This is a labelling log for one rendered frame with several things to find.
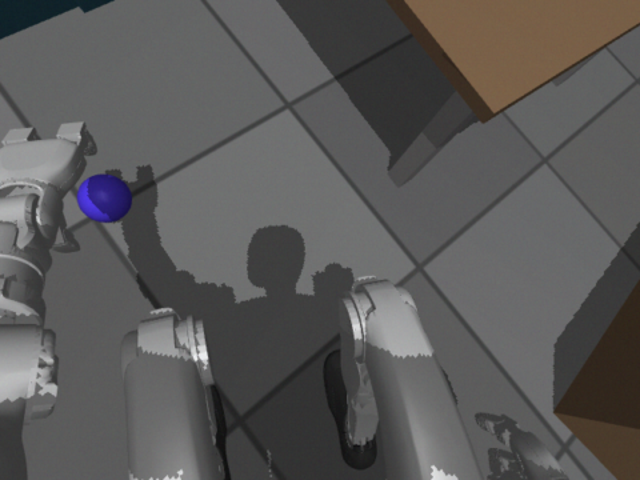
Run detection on coffee table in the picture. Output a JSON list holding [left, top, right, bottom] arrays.
[[385, 0, 640, 188]]

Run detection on right robot hand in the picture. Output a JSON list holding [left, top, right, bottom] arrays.
[[475, 413, 569, 480]]

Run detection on armchair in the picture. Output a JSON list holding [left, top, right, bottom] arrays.
[[0, 0, 114, 39]]

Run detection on left robot hand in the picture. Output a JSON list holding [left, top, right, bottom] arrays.
[[0, 122, 97, 253]]

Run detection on left robot foot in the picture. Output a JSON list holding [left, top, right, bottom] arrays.
[[210, 385, 231, 480]]

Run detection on right robot foot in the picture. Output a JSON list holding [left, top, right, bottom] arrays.
[[323, 350, 377, 470]]

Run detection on left robot arm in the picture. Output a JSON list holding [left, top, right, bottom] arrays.
[[0, 178, 64, 480]]

